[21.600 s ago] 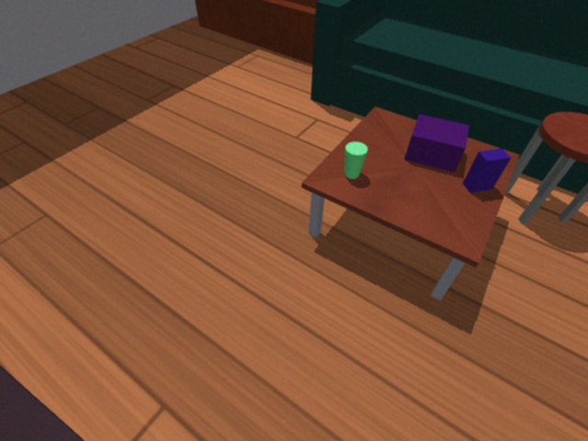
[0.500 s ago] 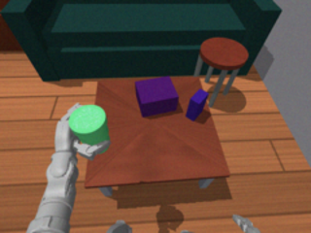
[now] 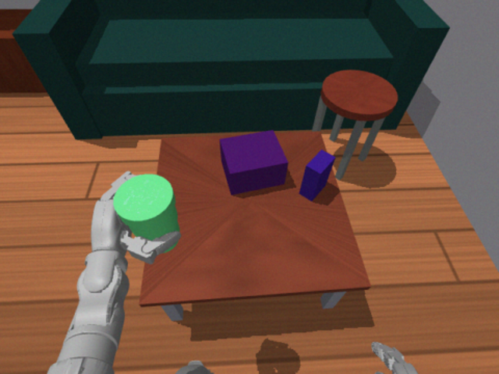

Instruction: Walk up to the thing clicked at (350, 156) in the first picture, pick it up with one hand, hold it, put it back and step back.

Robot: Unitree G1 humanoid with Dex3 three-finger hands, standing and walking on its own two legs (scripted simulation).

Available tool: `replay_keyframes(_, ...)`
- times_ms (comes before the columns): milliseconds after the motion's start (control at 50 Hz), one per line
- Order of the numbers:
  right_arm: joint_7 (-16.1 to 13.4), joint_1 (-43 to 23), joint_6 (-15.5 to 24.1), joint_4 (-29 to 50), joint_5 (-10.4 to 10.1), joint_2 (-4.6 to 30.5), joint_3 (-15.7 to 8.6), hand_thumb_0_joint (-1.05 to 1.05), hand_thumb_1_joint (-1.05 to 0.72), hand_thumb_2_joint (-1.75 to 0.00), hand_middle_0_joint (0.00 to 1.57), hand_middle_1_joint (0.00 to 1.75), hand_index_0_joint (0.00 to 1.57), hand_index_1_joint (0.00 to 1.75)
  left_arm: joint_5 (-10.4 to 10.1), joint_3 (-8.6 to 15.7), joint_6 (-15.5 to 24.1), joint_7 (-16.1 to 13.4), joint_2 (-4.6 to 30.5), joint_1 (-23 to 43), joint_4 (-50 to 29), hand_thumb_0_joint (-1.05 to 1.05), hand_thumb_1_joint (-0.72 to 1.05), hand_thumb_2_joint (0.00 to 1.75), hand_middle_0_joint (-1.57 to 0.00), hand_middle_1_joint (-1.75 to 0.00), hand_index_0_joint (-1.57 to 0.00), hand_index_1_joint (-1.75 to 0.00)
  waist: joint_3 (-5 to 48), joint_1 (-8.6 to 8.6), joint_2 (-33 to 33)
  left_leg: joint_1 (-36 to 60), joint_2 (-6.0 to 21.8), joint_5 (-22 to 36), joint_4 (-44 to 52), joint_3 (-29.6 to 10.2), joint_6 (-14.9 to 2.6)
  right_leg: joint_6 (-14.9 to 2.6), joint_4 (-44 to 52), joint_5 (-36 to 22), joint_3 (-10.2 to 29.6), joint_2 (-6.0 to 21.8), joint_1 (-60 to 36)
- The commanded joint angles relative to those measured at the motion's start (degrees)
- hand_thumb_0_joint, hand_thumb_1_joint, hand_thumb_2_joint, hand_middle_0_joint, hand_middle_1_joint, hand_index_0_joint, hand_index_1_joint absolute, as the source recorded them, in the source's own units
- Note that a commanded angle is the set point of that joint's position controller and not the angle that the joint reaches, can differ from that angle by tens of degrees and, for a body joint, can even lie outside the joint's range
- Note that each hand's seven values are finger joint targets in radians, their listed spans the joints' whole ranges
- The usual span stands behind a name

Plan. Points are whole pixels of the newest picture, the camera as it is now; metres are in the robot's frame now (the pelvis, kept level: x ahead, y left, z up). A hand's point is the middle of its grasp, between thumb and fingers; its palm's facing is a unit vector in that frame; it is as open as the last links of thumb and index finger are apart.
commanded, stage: hold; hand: left
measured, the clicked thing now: (153, 219) +0.35 +0.16 +0.05
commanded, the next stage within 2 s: none
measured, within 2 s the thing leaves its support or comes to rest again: neither
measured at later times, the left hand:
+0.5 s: hand (149, 221) +0.34 +0.16 +0.06, palm faces +0.10 -1.00 -0.01, open 10.7 cm
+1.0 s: hand (148, 218) +0.35 +0.16 +0.06, palm faces +0.10 -0.99 +0.00, open 10.7 cm
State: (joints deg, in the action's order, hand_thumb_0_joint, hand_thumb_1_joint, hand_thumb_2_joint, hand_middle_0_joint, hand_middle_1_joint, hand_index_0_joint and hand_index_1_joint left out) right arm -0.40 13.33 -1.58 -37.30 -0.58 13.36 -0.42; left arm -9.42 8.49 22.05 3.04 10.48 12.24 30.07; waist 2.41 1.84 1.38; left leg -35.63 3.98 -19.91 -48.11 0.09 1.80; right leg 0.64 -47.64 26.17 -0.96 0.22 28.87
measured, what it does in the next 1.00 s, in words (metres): stands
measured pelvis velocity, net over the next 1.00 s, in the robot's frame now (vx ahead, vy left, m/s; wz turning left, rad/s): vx -0.01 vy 0.00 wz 0.00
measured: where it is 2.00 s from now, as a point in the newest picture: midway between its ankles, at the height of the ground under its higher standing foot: outside the picture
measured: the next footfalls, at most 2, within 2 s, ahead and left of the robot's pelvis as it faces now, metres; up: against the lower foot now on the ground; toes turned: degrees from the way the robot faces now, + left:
none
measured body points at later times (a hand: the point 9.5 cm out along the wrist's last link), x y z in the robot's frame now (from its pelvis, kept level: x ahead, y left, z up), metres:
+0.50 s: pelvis -0.01 +0.00 +0.00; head +0.03 +0.00 +0.45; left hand +0.33 +0.22 +0.06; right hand +0.11 -0.25 -0.11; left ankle +0.04 +0.14 -0.70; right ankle -0.02 -0.13 -0.70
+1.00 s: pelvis -0.01 +0.00 +0.00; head +0.04 +0.00 +0.45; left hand +0.33 +0.22 +0.06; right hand +0.11 -0.25 -0.11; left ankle +0.04 +0.14 -0.70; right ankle -0.02 -0.13 -0.70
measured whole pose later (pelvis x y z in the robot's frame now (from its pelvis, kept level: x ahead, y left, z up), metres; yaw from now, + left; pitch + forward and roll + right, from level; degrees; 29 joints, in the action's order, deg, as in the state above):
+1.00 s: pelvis -0.01 +0.00 +0.00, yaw +0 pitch +7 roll -1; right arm -0.6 13.7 -0.9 -38.0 -0.7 13.2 -0.4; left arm -9.7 9.0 22.7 2.8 10.6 13.2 31.8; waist 2.2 2.0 1.1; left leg -34.6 3.8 -18.7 -46.5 0.2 1.7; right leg 0.6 -46.5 25.2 -0.8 0.4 28.1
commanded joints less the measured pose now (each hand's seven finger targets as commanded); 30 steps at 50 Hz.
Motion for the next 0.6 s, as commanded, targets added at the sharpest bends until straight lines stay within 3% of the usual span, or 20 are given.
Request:
replay_keyframes(0,-0.81,-0.91,2.24,6.29,0.17,7.30,-2.81,0.00,-0.92,-0.90,0.20,0.30,0.20,0.30,-0.45,1.56,3.70,-0.44,6.84,16.10,-13.14,0.00,0.18,1.23,-1.27,-1.42,-1.30,-1.42,16.00,0.22,-1.73,14.35,-2.05,12.07,4.97,0.48,-2.37,-0.21,7.89,-18.42,-0.41,-1.30,-1.35)
replay_keyframes(20,-0.74,-1.40,2.31,6.42,0.25,7.56,-2.93,0.00,-0.92,-0.90,0.20,0.30,0.20,0.30,-0.42,0.84,3.48,-0.36,5.79,15.43,-10.30,0.00,0.16,1.24,-1.28,-1.44,-1.31,-1.43,14.53,1.06,-1.80,13.74,-1.96,11.44,4.91,0.44,-2.47,-0.22,7.89,-17.75,-0.35,-1.30,-0.22)
replay_keyframes(80,-0.86,-1.75,2.31,6.82,0.12,7.84,-3.13,0.00,-0.92,-0.90,0.20,0.30,0.20,0.30,-0.49,3.30,4.19,-0.40,9.34,19.69,-15.63,0.00,0.18,1.24,-1.28,-1.43,-1.31,-1.43,16.84,-0.07,-0.07,15.12,-2.00,11.24,5.71,0.35,-2.23,-0.39,8.20,-17.43,-0.38,-1.16,-1.42)
replay_keyframes(100,-0.85,-1.12,2.12,6.48,0.33,7.22,-2.76,0.00,-0.92,-0.90,0.20,0.30,0.20,0.30,-0.04,1.03,3.92,-0.31,7.76,18.90,-14.45,0.00,0.16,1.23,-1.28,-1.43,-1.30,-1.42,17.12,0.52,-0.44,15.28,-2.11,11.65,5.40,0.51,-2.32,-0.23,8.23,-18.03,-0.30,-1.14,-1.77)
replay_keyframes(140,-0.96,-1.52,2.21,6.12,0.24,7.22,-2.78,0.00,-0.92,-0.90,0.20,0.30,0.20,0.30,-0.35,3.17,4.20,-0.51,8.73,17.79,-13.66,0.00,0.17,1.24,-1.29,-1.44,-1.31,-1.43,14.43,-0.04,-0.71,13.66,-2.29,9.58,5.63,0.63,-2.14,-0.24,8.82,-16.01,0.16,-0.82,-1.13)
replay_keyframes(180,-0.67,-1.40,2.40,6.17,0.34,7.18,-2.76,0.00,-0.92,-0.90,0.20,0.30,0.20,0.30,-0.66,1.68,3.65,-0.32,5.70,14.90,-8.53,0.00,0.18,1.24,-1.28,-1.43,-1.30,-1.42,14.49,0.49,-2.58,13.20,-2.13,9.92,5.48,0.57,-2.40,-0.24,8.52,-16.42,-0.27,-1.20,-1.03)
replay_keyframes(240,-0.77,-1.61,2.31,6.96,0.20,7.62,-2.95,0.00,-0.92,-0.90,0.20,0.30,0.20,0.30,-0.25,1.47,3.51,-0.10,7.28,18.24,-13.00,0.00,0.19,1.25,-1.27,-1.44,-1.30,-1.43,16.37,0.41,-1.16,14.85,-2.15,11.34,5.75,0.68,-2.31,-0.27,8.71,-17.88,-0.22,-1.15,-1.96)
replay_keyframes(280,-0.87,-1.24,2.14,6.34,0.27,7.61,-3.01,0.00,-0.92,-0.90,0.20,0.30,0.20,0.30,0.13,3.06,3.85,-0.09,9.73,19.05,-14.04,0.00,0.18,1.24,-1.28,-1.43,-1.30,-1.42,16.07,0.26,-0.16,14.61,-2.32,10.60,5.85,0.83,-2.23,-0.23,9.03,-17.18,0.11,-0.93,-1.83)
replay_keyframes(300,-0.76,-1.32,2.25,6.22,0.27,7.29,-2.80,0.00,-0.92,-0.90,0.20,0.30,0.20,0.30,0.21,2.24,3.66,-0.07,7.76,16.50,-10.13,0.00,0.19,1.24,-1.27,-1.43,-1.30,-1.42,13.95,0.35,-1.72,13.44,-2.22,9.66,6.02,0.75,-2.23,-0.29,8.84,-16.19,-0.20,-1.12,-0.99)
replay_keyframes(340,-0.66,-1.82,2.55,6.50,0.22,7.24,-2.75,0.00,-0.92,-0.90,0.20,0.30,0.20,0.30,-0.97,3.17,4.03,0.08,6.80,16.48,-8.90,0.00,0.20,1.25,-1.28,-1.44,-1.31,-1.43,14.57,0.41,-3.05,12.79,-2.19,9.27,5.80,0.62,-2.47,-0.11,8.96,-16.07,-0.11,-1.04,-1.69)
replay_keyframes(380,-0.76,-1.63,2.53,6.70,0.07,7.67,-2.90,0.00,-0.92,-0.90,0.20,0.30,0.20,0.30,-1.01,4.48,4.82,0.05,9.88,20.98,-14.65,0.00,0.22,1.25,-1.27,-1.43,-1.30,-1.42,17.47,-0.24,0.18,14.80,-2.17,10.18,6.14,0.58,-2.13,-0.51,8.57,-16.47,-0.19,-1.09,-2.09)
replay_keyframes(400,-0.85,-1.56,2.32,6.85,0.15,7.54,-2.76,0.00,-0.93,-0.90,0.20,0.30,0.20,0.30,-0.88,3.77,4.57,0.37,9.01,19.25,-13.10,0.00,0.19,1.25,-1.27,-1.44,-1.30,-1.43,17.59,-0.49,-0.12,15.41,-2.23,10.54,6.13,0.75,-2.22,-0.36,8.87,-16.74,-0.05,-1.05,-2.35)
replay_keyframes(420,-0.88,-1.43,2.32,6.65,0.19,7.53,-2.68,0.00,-0.92,-0.90,0.20,0.30,0.20,0.30,-0.69,1.62,4.30,0.79,7.14,17.48,-10.60,0.00,0.19,1.25,-1.27,-1.44,-1.30,-1.42,15.08,0.74,-1.34,14.57,-2.18,10.18,6.17,0.72,-2.31,-0.26,8.96,-16.64,-0.14,-1.17,-1.19)
replay_keyframes(480,-0.97,-1.47,2.70,6.00,0.22,7.19,-2.84,0.00,-0.92,-0.90,0.20,0.30,0.20,0.30,-0.63,3.09,4.81,0.48,7.87,17.30,-9.85,0.00,0.19,1.24,-1.28,-1.43,-1.30,-1.42,13.60,0.33,-2.22,12.52,-2.36,8.22,5.85,0.74,-2.41,-0.02,9.53,-15.19,0.75,-0.51,-0.71)
replay_keyframes(500,-0.90,-1.82,2.76,6.32,0.25,7.12,-2.77,0.00,-0.93,-0.91,0.20,0.30,0.20,0.30,-0.67,2.16,4.58,0.75,6.77,16.07,-8.62,0.00,0.17,1.23,-1.28,-1.43,-1.31,-1.42,13.61,0.41,-2.45,12.31,-2.44,7.76,5.96,0.80,-2.41,-0.01,9.64,-14.72,0.70,-0.53,-1.05)
replay_keyframes(560,-0.92,-1.24,2.62,6.49,0.13,7.86,-3.09,0.00,-0.92,-0.90,0.20,0.30,0.20,0.30,-0.66,2.36,5.01,0.80,8.41,19.44,-13.56,0.00,0.17,1.23,-1.27,-1.42,-1.29,-1.41,17.44,0.14,0.57,16.21,-2.13,9.00,6.50,0.53,-1.96,-0.64,8.82,-14.98,-0.29,-1.12,-0.80)
replay_keyframes(580,-0.90,-1.04,2.61,6.32,0.19,7.95,-3.10,0.00,-0.92,-0.90,0.20,0.30,0.20,0.30,-0.72,1.98,4.98,0.79,7.91,17.88,-13.23,0.00,0.20,1.23,-1.26,-1.41,-1.28,-1.40,17.61,0.03,0.31,16.83,-2.02,10.19,6.40,0.35,-1.98,-0.62,8.61,-15.81,-0.56,-1.27,-1.04)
